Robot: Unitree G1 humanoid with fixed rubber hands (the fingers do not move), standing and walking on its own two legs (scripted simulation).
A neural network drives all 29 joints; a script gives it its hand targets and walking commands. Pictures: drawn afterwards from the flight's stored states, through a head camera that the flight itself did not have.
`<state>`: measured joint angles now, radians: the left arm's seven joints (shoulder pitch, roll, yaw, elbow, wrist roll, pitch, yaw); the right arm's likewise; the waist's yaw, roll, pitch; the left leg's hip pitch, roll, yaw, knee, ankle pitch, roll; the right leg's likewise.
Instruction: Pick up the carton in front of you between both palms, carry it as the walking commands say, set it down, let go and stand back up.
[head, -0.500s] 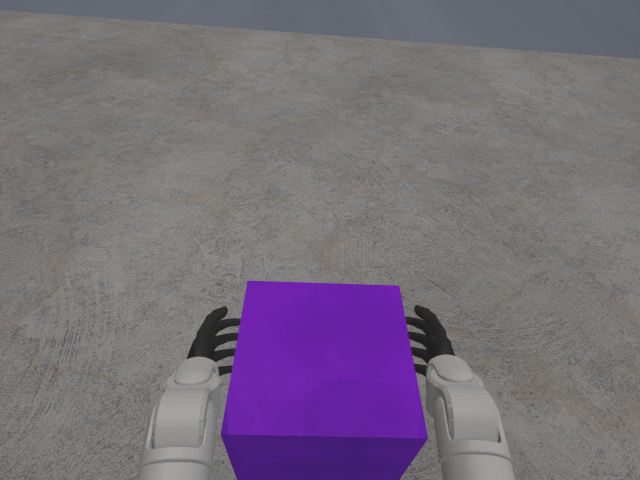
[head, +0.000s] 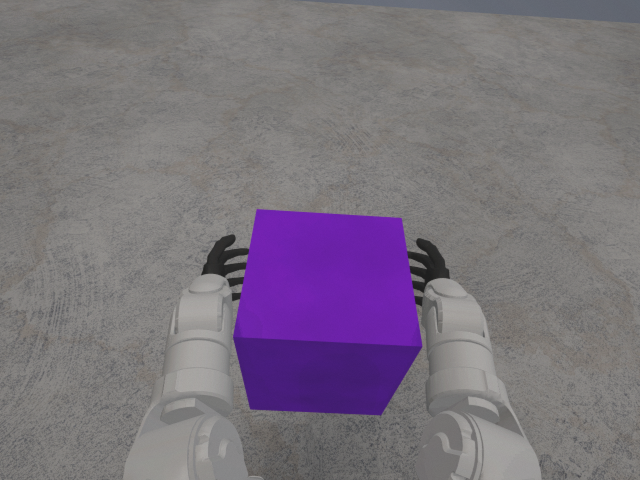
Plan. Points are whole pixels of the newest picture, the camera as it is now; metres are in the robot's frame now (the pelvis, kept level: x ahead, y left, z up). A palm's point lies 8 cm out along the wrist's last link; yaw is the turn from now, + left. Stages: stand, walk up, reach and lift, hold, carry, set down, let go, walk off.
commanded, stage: set down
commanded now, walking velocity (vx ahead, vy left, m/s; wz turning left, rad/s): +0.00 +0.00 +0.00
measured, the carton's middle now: (322, 318) +0.37 -0.01 -0.03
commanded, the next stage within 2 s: none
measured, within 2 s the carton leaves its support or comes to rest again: neither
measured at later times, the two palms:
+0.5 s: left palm (237, 327) +0.44 +0.15 -0.19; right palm (389, 332) +0.44 -0.15 -0.19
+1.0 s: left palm (234, 355) +0.46 +0.17 -0.35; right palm (364, 354) +0.46 -0.13 -0.34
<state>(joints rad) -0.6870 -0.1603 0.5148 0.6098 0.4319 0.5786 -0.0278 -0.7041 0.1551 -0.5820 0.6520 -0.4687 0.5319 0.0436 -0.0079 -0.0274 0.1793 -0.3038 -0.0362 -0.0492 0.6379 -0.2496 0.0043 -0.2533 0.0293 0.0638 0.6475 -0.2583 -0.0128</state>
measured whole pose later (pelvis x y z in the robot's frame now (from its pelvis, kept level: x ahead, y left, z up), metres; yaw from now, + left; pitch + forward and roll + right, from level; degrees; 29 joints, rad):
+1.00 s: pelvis +0.04 +0.00 -0.22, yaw -4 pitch +50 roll -3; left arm -0.76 0.06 0.31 0.68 0.06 0.12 0.03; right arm -0.78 0.08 -0.31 0.67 -0.09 0.10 -0.15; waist 0.04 -0.02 -0.22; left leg -1.97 -0.10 -0.09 1.61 -0.51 -0.03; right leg -1.91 0.13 0.07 1.62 -0.58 0.05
